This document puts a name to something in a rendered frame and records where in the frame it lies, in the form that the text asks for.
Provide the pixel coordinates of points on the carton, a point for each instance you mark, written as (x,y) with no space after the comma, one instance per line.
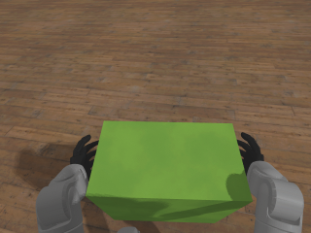
(168,171)

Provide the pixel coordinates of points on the right robot forearm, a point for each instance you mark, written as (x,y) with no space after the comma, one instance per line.
(280,204)

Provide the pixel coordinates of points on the right robot hand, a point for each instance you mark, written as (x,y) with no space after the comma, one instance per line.
(251,152)

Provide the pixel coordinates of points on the left robot hand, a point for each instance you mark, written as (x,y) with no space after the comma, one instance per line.
(81,155)

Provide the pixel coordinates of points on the left robot forearm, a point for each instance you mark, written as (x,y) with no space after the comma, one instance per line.
(58,205)

